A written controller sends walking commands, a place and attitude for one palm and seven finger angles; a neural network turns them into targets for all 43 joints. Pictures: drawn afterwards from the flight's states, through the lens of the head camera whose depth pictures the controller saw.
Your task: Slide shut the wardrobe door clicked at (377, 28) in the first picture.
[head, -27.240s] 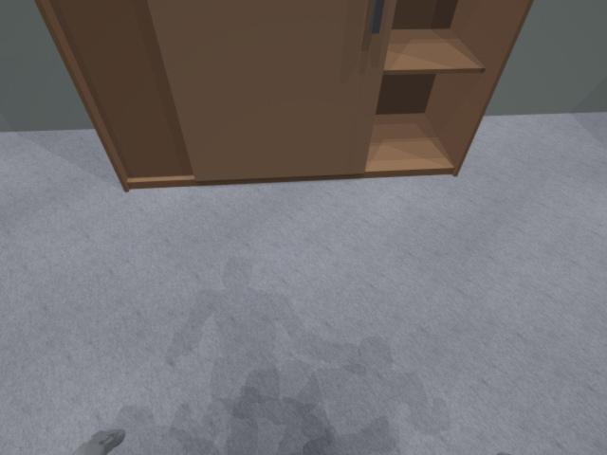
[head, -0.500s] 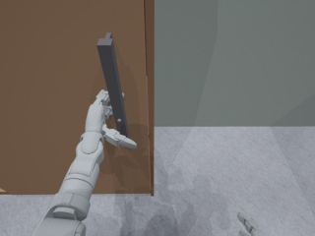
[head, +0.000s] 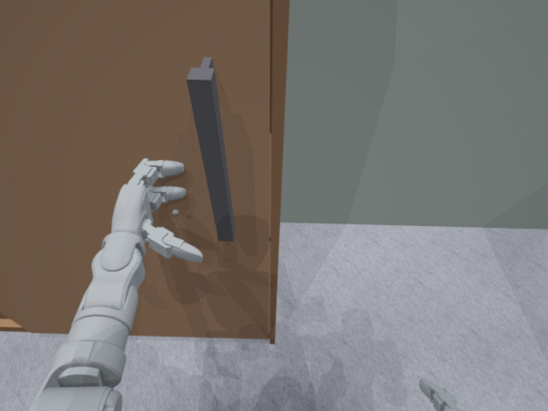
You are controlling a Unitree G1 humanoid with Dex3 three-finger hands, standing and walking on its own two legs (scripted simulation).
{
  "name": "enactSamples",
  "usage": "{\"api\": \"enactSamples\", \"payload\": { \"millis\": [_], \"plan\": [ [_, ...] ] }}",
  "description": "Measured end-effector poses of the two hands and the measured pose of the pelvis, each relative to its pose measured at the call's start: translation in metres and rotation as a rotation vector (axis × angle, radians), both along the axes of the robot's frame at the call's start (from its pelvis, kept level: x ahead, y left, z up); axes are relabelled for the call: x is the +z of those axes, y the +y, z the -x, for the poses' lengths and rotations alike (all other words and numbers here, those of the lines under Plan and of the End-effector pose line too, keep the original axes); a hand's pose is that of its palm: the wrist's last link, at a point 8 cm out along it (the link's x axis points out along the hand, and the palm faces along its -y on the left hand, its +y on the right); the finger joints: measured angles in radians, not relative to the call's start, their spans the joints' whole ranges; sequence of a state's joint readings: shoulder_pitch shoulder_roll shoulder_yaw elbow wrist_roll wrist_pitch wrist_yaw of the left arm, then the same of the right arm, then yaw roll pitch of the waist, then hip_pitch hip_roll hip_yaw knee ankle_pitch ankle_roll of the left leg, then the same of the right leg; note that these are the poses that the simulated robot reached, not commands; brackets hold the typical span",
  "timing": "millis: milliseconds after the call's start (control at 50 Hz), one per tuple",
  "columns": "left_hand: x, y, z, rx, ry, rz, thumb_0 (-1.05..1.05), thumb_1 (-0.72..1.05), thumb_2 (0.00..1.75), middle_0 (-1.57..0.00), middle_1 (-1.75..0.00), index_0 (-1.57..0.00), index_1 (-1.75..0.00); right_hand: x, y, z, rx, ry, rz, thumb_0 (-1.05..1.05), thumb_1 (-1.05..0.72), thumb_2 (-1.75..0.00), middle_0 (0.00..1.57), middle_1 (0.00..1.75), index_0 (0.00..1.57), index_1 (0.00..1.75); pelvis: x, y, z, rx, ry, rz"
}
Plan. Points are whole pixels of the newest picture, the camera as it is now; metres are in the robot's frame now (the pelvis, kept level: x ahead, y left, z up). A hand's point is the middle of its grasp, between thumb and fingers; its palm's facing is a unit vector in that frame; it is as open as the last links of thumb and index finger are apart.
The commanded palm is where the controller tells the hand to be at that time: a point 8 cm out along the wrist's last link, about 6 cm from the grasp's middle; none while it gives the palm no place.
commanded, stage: slip the hand off the handle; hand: left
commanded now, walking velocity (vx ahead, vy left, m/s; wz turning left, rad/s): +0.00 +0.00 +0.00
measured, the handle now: (218, 164) +0.43 +0.11 +0.13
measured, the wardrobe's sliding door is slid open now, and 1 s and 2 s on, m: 0.00 0.00 0.00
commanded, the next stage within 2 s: draw the hand back to the body in 0.64 s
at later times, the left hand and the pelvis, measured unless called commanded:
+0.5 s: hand (169, 262) +0.29 +0.16 +0.09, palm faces +0.07 -0.99 -0.12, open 14.7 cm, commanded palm +0.25 +0.21 +0.10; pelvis +0.00 -0.01 +0.00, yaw +1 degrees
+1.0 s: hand (151, 281) +0.25 +0.17 +0.11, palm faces +0.05 -1.00 -0.06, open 14.7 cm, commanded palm +0.21 +0.22 +0.12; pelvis +0.01 -0.02 +0.00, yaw +1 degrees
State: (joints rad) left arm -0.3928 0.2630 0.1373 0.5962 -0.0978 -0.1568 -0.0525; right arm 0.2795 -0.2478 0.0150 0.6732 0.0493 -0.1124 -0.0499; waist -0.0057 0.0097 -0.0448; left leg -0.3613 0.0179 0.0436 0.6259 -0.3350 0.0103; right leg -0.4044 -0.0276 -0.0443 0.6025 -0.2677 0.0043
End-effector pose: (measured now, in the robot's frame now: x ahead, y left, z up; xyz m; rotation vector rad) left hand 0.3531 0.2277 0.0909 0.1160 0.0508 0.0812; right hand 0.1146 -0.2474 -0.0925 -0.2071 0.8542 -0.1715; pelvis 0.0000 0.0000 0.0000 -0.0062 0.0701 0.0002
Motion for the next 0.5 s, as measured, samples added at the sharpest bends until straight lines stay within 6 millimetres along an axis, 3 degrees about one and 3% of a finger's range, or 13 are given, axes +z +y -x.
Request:
{"api": "enactSamples", "payload": {
  "millis": [100,200,280,400,500],
  "plan": [
    [0.001,-0.008,0.011,-0.028,-0.030,0.016,-0.01,-0.55,0.20,-0.25,-1.15,-0.26,-1.15,0.001,0.000,-0.001,-0.007,-0.023,-0.013,0.01,-0.90,-0.90,0.20,0.30,0.21,0.30,0.000,0.002,-0.004,-0.010,0.003,-0.001],
    [-0.006,-0.015,0.035,-0.034,-0.019,0.017,-0.01,-0.55,0.20,-0.25,-1.15,-0.25,-1.15,0.005,0.004,-0.011,0.004,-0.063,-0.031,0.01,-0.90,-0.90,0.20,0.30,0.21,0.30,0.000,0.002,-0.007,-0.016,-0.011,-0.003],
    [-0.011,-0.009,0.056,0.000,0.004,0.003,-0.01,-0.55,0.20,-0.25,-1.15,-0.26,-1.15,0.011,0.007,-0.025,0.026,-0.107,-0.035,0.01,-0.90,-0.90,0.20,0.30,0.21,0.30,0.001,-0.001,-0.006,-0.014,-0.025,-0.003],
    [-0.001,-0.002,0.077,0.027,-0.033,-0.019,-0.01,-0.55,0.20,-0.25,-1.15,-0.26,-1.15,0.018,0.014,-0.048,0.078,-0.178,-0.035,0.01,-0.90,-0.90,0.20,0.30,0.21,0.30,0.000,-0.004,-0.003,0.005,-0.042,0.001],
    [0.007,-0.015,0.089,-0.017,-0.049,-0.007,-0.01,-0.55,0.20,-0.25,-1.15,-0.25,-1.15,0.023,0.019,-0.064,0.108,-0.230,-0.050,0.01,-0.90,-0.90,0.20,0.30,0.21,0.30,0.001,-0.006,-0.004,0.015,-0.047,0.000]
  ]
}}
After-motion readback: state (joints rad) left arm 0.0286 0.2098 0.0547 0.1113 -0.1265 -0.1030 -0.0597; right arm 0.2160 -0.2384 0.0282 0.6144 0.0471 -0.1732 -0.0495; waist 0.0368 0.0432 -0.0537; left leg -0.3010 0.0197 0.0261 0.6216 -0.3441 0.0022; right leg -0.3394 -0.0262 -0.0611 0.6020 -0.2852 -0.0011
